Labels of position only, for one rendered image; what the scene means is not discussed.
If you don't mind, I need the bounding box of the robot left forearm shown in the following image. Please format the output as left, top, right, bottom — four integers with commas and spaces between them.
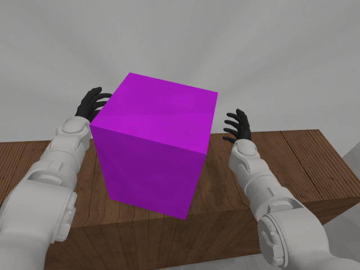
0, 116, 91, 230

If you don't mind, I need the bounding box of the carton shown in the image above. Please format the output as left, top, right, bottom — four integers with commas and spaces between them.
89, 73, 218, 220

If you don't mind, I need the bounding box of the right robot hand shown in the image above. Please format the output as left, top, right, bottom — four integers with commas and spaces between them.
222, 109, 251, 144

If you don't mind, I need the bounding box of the pedestal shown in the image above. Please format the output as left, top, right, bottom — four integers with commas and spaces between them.
0, 129, 360, 270

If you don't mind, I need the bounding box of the robot left upper arm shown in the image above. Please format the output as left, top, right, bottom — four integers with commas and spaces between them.
0, 179, 77, 270

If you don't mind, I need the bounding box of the robot right forearm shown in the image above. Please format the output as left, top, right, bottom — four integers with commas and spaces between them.
228, 139, 329, 249

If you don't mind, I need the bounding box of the left robot hand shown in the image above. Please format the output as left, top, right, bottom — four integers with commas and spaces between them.
75, 87, 112, 123

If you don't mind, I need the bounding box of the robot right upper arm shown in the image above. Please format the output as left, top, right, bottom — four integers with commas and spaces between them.
258, 208, 360, 270

